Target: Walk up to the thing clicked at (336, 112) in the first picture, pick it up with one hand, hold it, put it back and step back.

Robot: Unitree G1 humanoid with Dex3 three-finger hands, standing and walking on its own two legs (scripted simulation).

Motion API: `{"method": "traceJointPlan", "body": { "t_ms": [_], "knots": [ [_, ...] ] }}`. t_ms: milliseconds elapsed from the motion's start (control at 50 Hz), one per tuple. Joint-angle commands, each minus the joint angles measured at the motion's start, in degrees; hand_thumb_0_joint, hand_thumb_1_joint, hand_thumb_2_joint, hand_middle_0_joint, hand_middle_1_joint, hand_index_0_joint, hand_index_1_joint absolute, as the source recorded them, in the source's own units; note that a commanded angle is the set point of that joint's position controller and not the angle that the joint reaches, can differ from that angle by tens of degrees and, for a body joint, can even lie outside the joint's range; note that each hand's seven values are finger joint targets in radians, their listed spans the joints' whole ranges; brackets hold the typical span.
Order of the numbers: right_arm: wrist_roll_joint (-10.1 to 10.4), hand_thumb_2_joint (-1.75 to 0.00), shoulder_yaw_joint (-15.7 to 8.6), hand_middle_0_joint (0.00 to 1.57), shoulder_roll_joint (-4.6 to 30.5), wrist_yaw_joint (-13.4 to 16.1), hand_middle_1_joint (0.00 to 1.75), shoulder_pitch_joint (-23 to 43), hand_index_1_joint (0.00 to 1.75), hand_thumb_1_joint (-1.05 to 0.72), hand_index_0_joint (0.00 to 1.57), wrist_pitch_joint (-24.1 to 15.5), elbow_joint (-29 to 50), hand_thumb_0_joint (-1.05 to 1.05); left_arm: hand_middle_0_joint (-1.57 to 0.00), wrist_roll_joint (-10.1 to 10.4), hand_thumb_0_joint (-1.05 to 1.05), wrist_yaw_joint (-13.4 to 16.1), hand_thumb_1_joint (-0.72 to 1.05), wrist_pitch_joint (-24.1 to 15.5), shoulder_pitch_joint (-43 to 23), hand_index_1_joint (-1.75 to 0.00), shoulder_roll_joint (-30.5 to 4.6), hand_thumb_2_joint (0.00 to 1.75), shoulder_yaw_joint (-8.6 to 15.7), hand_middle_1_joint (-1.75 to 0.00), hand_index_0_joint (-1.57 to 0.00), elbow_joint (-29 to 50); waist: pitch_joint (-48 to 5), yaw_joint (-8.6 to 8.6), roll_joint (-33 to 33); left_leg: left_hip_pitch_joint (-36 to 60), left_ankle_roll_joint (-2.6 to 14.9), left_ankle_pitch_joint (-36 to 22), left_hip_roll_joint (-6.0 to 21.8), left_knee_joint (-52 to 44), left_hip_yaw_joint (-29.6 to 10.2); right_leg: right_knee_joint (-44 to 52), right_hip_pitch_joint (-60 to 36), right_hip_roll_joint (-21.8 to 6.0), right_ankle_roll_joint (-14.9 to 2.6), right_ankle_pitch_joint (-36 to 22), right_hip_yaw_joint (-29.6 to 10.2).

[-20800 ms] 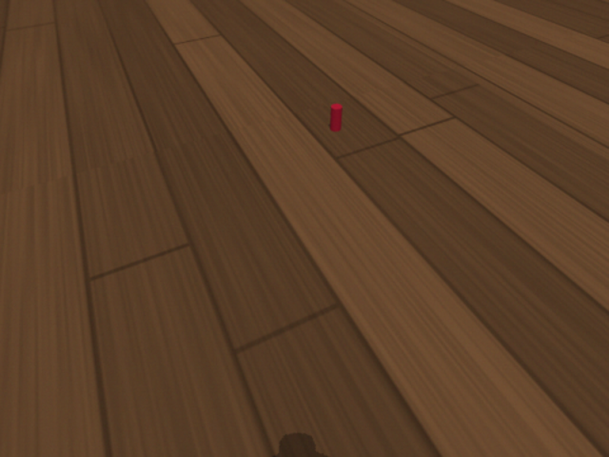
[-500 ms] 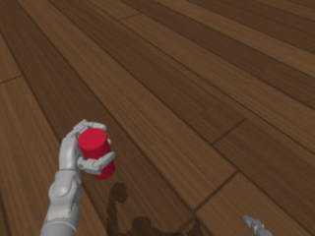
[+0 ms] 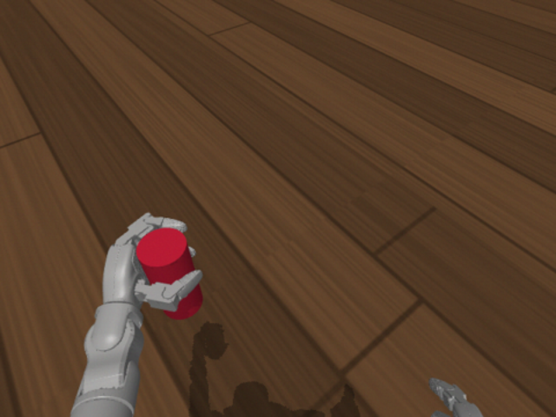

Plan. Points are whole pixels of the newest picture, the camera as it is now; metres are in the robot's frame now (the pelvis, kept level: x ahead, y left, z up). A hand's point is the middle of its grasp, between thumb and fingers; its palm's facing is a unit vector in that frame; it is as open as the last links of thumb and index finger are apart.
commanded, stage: hold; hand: left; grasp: from the side
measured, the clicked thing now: (173, 276) +0.33 +0.17 +0.03
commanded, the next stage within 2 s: crouch in 0.22 s
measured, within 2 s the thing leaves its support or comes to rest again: neither
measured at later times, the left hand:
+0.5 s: hand (172, 270) +0.33 +0.17 +0.04, palm faces +0.03 -1.00 -0.01, open 9.3 cm
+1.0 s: hand (195, 309) +0.36 +0.18 -0.18, palm faces +0.04 -1.00 -0.01, open 9.3 cm
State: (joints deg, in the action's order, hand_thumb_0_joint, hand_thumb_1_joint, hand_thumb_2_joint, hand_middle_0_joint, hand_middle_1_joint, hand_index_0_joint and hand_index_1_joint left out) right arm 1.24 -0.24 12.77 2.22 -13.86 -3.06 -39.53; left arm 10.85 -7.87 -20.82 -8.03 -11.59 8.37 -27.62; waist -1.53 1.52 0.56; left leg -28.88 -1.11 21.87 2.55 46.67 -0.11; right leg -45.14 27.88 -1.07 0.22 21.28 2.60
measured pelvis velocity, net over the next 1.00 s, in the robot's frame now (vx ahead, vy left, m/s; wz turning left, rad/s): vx -0.03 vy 0.00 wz -0.02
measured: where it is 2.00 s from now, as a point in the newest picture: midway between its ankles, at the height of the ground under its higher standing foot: outside the picture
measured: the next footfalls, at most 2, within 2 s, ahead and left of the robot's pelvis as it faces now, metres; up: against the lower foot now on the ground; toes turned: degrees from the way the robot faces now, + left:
none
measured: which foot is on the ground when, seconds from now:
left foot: down 0.00-1.00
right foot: down 0.00-1.00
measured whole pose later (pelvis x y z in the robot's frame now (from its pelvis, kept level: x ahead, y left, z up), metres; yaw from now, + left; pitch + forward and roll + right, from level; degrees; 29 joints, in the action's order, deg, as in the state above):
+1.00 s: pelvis -0.03 +0.00 -0.16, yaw -1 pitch +28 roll -2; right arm -3.1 -0.7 14.9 -2.0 -10.5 -4.3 -39.9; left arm 9.2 -12.0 -42.0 -24.7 -15.6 16.8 -52.9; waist -10.9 4.9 -0.4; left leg -83.6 -1.2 36.1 2.7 91.8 -2.5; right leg -89.9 82.2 -1.5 -0.1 35.5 2.8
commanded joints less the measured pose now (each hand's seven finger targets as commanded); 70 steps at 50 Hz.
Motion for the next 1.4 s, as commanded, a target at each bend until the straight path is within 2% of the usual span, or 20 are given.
{"method": "traceJointPlan", "body": {
  "t_ms": [0,100,140,180,240,280,320,360,400,520,620,700,800,880,920,980,1100,1200,1260,1380],
  "knots": [
    [-0.29,-0.9,-2.66,0.2,7.77,0.61,0.3,2.29,0.3,-0.91,0.2,-2.3,7.63,0.0,-1.23,0.96,0.0,0.01,0.24,-5.51,-17.46,-1.37,-9.26,1.21,3.76,-1.38,-1.25,15.95,-15.81,-0.69,1.08,6.72,1.4,-9.59,-2.41,-6.78,0.6,7.42,-6.41,1.03,-0.53,-12.03,-0.9],
    [-0.33,-0.9,-2.67,0.2,7.74,0.52,0.3,2.14,0.3,-0.9,0.2,-2.0,7.53,0.0,-1.21,0.55,0.0,-0.11,0.23,-5.19,-20.47,-1.36,-8.68,1.19,2.42,-1.36,-1.23,16.71,-16.06,0.02,2.41,7.54,1.19,-12.16,-2.01,-6.56,0.46,6.57,-5.82,1.31,-0.85,-14.44,-0.68],
    [-0.31,-0.9,-2.62,0.2,7.71,0.61,0.3,2.04,0.3,-0.91,0.2,-2.05,7.43,0.0,-1.23,0.85,0.0,0.08,0.25,-5.13,-21.88,-1.37,-9.23,1.2,3.71,-1.37,-1.25,15.93,-14.84,0.24,1.2,6.46,1.36,-11.33,-1.93,-6.46,0.26,6.67,-5.32,1.33,-0.7,-13.74,-0.62],
    [-0.3,-0.9,-2.5,0.2,7.77,0.39,0.3,2.21,0.3,-0.91,0.2,-2.08,7.1,0.0,-1.24,1.18,0.0,-0.09,0.23,-5.13,-20.58,-1.38,-8.53,1.21,3.49,-1.38,-1.25,13.28,-12.7,0.38,0.84,5.48,1.37,-7.93,-1.88,-7.28,0.17,6.99,-3.79,1.37,-0.75,-10.36,-0.55],
    [-0.36,-0.9,-2.69,0.2,7.95,0.47,0.3,1.54,0.3,-0.91,0.2,-2.2,7.42,0.0,-1.23,0.89,0.0,-0.11,0.27,-5.19,-20.62,-1.37,-8.88,1.2,2.86,-1.37,-1.25,15.87,-15.91,-0.26,2.63,7.3,1.08,-9.62,-1.99,-7.21,0.25,6.72,-5.25,1.42,-0.95,-11.61,-0.51],
    [-0.09,-0.9,-2.8,0.2,8.36,0.36,0.3,2.08,0.3,-0.91,0.2,-2.19,7.59,0.0,-1.25,1.01,0.0,-0.65,0.24,-4.66,-15.87,-1.39,-7.98,1.22,2.84,-1.4,-1.26,11.21,-14.12,-0.31,0.84,6.46,1.18,-9.47,-1.86,-7.52,-0.01,6.75,-5.13,1.57,-0.96,-11.32,-0.4],
    [0.0,-0.9,-3.0,0.2,8.43,0.26,0.3,2.1,0.3,-0.87,0.2,-2.24,7.95,0.0,-1.27,1.25,0.0,-0.98,0.34,-5.19,-18.75,-1.34,-8.17,1.18,1.99,-1.34,-1.28,15.99,-16.08,-0.26,1.21,7.65,1.03,-10.21,-1.8,-7.59,-0.11,6.53,-6.21,1.6,-1.1,-11.89,-0.21],
    [-0.11,-0.9,-2.95,0.2,8.23,0.27,0.3,1.8,0.3,-0.88,0.2,-2.09,7.78,0.0,-1.26,1.02,0.0,-0.92,0.37,-4.67,-17.86,-1.32,-7.64,1.17,1.83,-1.34,-1.27,13.4,-14.78,0.32,0.3,6.24,1.3,-9.56,-1.92,-7.13,0.05,6.88,-5.37,1.47,-0.84,-11.54,-0.39],
    [-0.08,-0.9,-2.89,0.2,8.12,-0.02,0.3,2.22,0.3,-0.88,0.2,-2.2,7.53,0.0,-1.26,0.93,0.0,-0.3,0.35,-4.44,-14.44,-1.32,-6.86,1.17,2.72,-1.33,-1.28,8.59,-11.46,0.06,-1.15,3.83,1.43,-8.76,-1.8,-6.79,0.07,6.56,-3.88,1.52,-0.85,-10.9,-0.32],
    [-0.78,-0.9,-3.29,0.2,8.03,-0.86,0.3,1.82,0.3,-0.88,0.2,-2.35,7.07,0.0,-1.26,0.48,0.0,0.96,0.31,-8.17,-19.95,-1.34,-6.95,1.2,4.42,-1.35,-1.28,7.3,-11.04,0.69,-1.56,-1.2,1.77,-5.22,-1.99,-3.18,0.12,3.47,1.53,1.05,-0.87,-7.9,-0.67],
    [-1.75,-0.9,-4.06,0.2,8.62,-1.65,0.3,1.01,0.3,-0.88,0.2,-3.0,5.67,0.0,-1.23,-0.31,0.0,-0.46,0.27,-13.5,-21.7,-1.33,-6.36,1.18,4.71,-1.34,-1.25,-1.47,-15.2,2.15,-1.37,-8.46,1.88,-2.53,-2.17,4.61,-0.44,-4.13,10.39,1.04,-1.08,-5.79,-1.25],
    [-2.67,-0.9,-3.97,0.2,9.0,-2.4,0.3,0.42,0.3,-0.89,0.2,-3.35,5.59,0.0,-1.26,-0.36,0.0,-1.83,0.27,-18.98,-25.39,-1.36,-9.77,1.2,7.72,-1.37,-1.28,-5.73,-21.43,2.13,1.32,-16.47,1.63,0.96,-2.51,12.9,-1.26,-12.42,19.25,1.22,-1.44,-1.61,-1.16],
    [-3.3,-0.9,-3.35,0.2,10.16,-3.12,0.3,1.01,0.3,-0.89,0.2,-3.8,5.53,0.0,-1.27,0.33,0.0,-3.94,0.25,-24.35,-29.75,-1.35,-10.22,1.19,7.6,-1.36,-1.28,-10.91,-29.05,2.54,3.62,-27.02,1.55,1.19,-2.41,24.09,-2.67,-24.12,32.54,1.31,-1.93,0.57,-1.31],
    [-4.26,-0.9,-3.41,0.2,11.17,-3.51,0.3,0.32,0.3,-0.89,0.2,-3.17,5.46,0.0,-1.25,-0.65,0.0,-4.59,0.27,-26.76,-33.74,-1.33,-14.01,1.18,10.06,-1.33,-1.26,-10.73,-37.87,1.84,6.16,-31.24,1.51,-3.34,-2.47,32.11,-2.85,-31.99,38.51,1.23,-2.23,-2.31,-1.75],
    [-4.42,-0.91,-3.45,0.2,11.68,-3.83,0.3,0.3,0.3,-0.89,0.2,-2.71,5.05,0.0,-1.22,-0.45,0.0,-4.65,0.24,-26.96,-34.33,-1.32,-12.82,1.19,9.6,-1.32,-1.23,-12.87,-37.81,2.04,6.88,-33.52,1.19,-2.72,-2.32,34.04,-3.34,-35.56,43.22,1.56,-2.63,-0.73,-1.1],
    [-4.7,-0.91,-3.52,0.2,12.02,-4.21,0.3,-0.37,0.3,-0.9,0.2,-2.14,4.5,0.0,-1.22,-0.04,0.0,-3.52,0.26,-27.35,-36.67,-1.33,-14.09,1.22,12.25,-1.32,-1.22,-12.79,-42.07,2.03,6.08,-37.18,1.42,-3.72,-2.18,38.77,-3.56,-39.42,46.14,1.61,-2.49,-1.29,-1.12],
    [-5.76,-0.91,-3.36,0.2,12.39,-5.21,0.3,-0.41,0.3,-0.9,0.2,-1.6,2.14,0.0,-1.23,-1.05,0.0,-4.75,0.32,-28.17,-37.5,-1.35,-13.58,1.26,12.04,-1.35,-1.24,-19.59,-43.77,3.89,2.59,-48.01,2.16,-3.08,-2.29,48.72,-3.26,-47.75,52.23,1.57,-2.12,-1.79,-1.24],
    [-6.88,-0.91,-2.82,0.2,12.63,-6.14,0.3,-0.76,0.3,-0.91,0.2,-1.21,1.48,0.0,-1.22,-2.56,0.0,-4.57,0.28,-30.07,-45.65,-1.35,-18.86,1.26,16.06,-1.34,-1.22,-20.67,-47.07,4.54,3.94,-54.2,2.14,-1.13,-2.22,55.63,-2.57,-54.03,56.97,1.48,-2.14,-0.1,-1.29],
    [-7.42,-0.91,-2.07,0.2,12.57,-6.47,0.3,0.13,0.3,-0.91,0.2,-0.85,0.57,0.0,-1.2,-3.04,0.0,-3.97,0.26,-30.73,-47.17,-1.34,-22.12,1.25,18.96,-1.33,-1.2,-24.03,-44.8,4.14,4.3,-60.52,2.09,4.02,-2.26,59.15,-1.85,-56.51,59.69,1.45,-1.91,4.49,-1.99],
    [-8.23,-0.91,-1.52,0.2,13.27,-7.0,0.3,0.69,0.3,-0.91,0.2,-0.39,-0.22,0.0,-1.19,-4.54,0.0,-3.22,0.22,-31.14,-52.09,-1.33,-22.68,1.24,19.07,-1.32,-1.19,-26.66,-42.92,5.52,7.99,-65.18,1.43,11.87,-2.16,63.39,-0.93,-61.72,67.14,1.65,-2.11,11.16,-0.46]
  ]
}}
